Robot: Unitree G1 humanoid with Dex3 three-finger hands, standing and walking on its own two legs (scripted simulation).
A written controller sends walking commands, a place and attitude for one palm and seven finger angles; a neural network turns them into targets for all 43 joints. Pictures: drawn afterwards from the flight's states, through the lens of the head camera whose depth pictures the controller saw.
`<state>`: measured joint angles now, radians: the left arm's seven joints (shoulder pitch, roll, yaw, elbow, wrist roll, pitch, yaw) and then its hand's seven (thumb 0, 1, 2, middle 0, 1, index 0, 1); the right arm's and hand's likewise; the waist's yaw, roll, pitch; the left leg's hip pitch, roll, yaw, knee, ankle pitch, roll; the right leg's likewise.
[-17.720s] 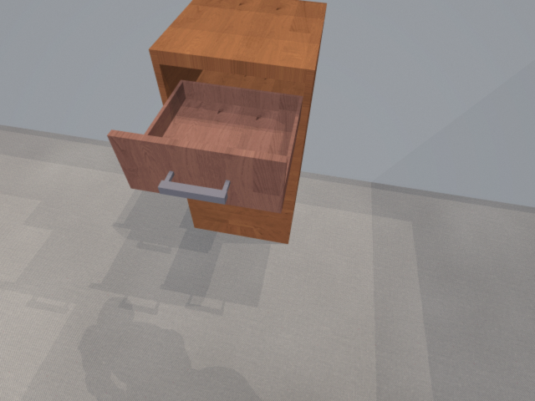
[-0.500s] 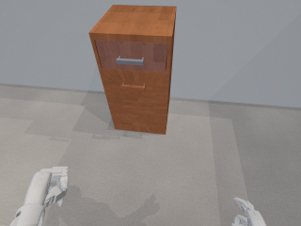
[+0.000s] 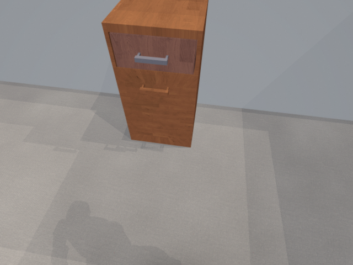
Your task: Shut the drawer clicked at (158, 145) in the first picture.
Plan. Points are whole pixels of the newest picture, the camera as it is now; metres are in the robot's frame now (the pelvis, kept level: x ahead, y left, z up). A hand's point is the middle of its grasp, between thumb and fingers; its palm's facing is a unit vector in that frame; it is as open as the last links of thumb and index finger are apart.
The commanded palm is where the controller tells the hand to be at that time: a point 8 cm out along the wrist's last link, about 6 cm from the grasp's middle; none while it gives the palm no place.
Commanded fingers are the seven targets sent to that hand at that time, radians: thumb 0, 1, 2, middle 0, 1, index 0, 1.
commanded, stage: let the arm hang, fingers relaxed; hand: left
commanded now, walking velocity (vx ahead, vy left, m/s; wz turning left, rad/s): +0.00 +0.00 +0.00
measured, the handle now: (152, 58) +0.95 +0.18 -0.07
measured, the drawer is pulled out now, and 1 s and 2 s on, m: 0.00 0.00 0.00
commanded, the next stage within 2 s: look to check the result in 0.48 s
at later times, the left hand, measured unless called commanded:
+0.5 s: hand out of the picture +0.05 +0.16 -0.17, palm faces -0.01 -0.98 -0.19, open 7.4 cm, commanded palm none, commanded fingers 0.00 0.90 0.90 -0.20 -0.30 -0.20 -0.30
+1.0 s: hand out of the picture +0.04 +0.17 -0.17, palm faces +0.00 -0.98 -0.22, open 7.4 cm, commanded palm none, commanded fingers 0.00 0.90 0.90 -0.20 -0.30 -0.20 -0.30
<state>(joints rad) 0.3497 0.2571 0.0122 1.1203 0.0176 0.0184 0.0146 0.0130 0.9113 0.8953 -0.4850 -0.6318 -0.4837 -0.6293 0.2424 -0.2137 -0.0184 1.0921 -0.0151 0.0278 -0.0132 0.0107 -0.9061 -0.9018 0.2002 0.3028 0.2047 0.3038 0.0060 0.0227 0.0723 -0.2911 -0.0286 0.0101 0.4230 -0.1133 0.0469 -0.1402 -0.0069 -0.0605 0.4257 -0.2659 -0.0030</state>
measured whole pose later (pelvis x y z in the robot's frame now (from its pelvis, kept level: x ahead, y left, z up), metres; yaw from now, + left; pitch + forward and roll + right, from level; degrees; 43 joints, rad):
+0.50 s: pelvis +0.02 -0.01 +0.00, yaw -1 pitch -2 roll +0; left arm 0.22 0.17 0.00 1.11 0.01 -0.01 0.02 0.01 0.91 0.90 -0.20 -0.31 -0.20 -0.30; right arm 0.21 -0.19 -0.02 1.14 -0.02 0.00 -0.02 0.01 -0.91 -0.90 0.20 0.30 0.20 0.30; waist -0.02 0.00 0.05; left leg -0.24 -0.02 0.01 0.40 -0.14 0.03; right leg -0.09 0.01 -0.05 0.40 -0.28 -0.02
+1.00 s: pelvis +0.03 -0.02 +0.00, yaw -1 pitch -2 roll +0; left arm 0.25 0.19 0.01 1.14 0.01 -0.01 0.03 0.01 0.91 0.90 -0.20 -0.30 -0.20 -0.30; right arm 0.19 -0.19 -0.02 1.15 -0.02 0.00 -0.03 0.01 -0.91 -0.90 0.20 0.30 0.20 0.30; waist -0.01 0.00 0.06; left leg -0.22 -0.01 0.02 0.40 -0.15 0.02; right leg -0.06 0.01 -0.04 0.36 -0.28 -0.02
